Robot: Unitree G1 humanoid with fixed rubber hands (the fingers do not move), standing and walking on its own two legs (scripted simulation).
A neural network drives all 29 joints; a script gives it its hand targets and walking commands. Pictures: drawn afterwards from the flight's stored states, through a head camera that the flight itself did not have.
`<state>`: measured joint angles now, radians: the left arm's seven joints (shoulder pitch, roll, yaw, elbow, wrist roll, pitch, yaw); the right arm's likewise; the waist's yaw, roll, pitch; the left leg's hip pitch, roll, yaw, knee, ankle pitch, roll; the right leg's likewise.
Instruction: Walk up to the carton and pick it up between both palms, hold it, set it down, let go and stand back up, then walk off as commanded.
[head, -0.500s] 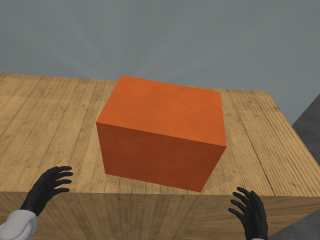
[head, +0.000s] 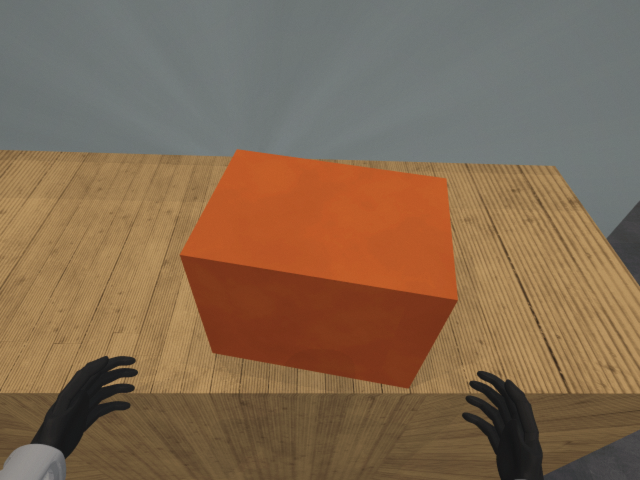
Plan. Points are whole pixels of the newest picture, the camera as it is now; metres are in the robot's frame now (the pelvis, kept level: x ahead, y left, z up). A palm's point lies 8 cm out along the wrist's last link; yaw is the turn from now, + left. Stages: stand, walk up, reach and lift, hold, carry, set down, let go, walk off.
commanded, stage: set down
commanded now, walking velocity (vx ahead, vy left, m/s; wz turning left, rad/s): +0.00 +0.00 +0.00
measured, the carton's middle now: (323, 270) +0.41 -0.01 +0.02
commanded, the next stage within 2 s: let go in 0.96 s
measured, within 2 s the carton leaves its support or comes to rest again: neither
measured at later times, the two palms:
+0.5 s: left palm (75, 475) +0.16 +0.26 -0.03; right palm (512, 468) +0.16 -0.23 -0.02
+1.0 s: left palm out of the picture +0.16 +0.25 -0.06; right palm (508, 476) +0.16 -0.23 -0.05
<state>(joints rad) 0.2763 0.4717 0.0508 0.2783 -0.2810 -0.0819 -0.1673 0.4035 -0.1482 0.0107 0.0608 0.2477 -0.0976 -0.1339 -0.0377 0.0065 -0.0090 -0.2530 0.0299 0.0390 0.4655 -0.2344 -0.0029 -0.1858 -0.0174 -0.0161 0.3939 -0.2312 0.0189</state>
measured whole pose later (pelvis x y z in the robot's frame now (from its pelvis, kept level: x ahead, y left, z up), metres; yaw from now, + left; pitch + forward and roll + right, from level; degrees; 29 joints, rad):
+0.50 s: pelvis -0.01 +0.00 +0.00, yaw +0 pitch +0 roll -1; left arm 0.28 0.41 -0.01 0.40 -0.28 -0.06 -0.10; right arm 0.27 -0.15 -0.02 0.31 0.17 -0.10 -0.08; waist -0.04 0.02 -0.01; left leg -0.25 0.03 0.03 0.46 -0.21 0.00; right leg -0.19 -0.01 -0.02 0.39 -0.21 0.02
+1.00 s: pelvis -0.01 +0.00 +0.00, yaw +0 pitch +1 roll -1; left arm 0.28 0.32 -0.01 0.43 -0.20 0.04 -0.04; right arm 0.21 -0.18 -0.02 0.52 0.12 -0.15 0.00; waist -0.04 0.02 -0.01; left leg -0.25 0.03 0.03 0.46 -0.22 0.00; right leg -0.19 -0.01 -0.02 0.39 -0.22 0.02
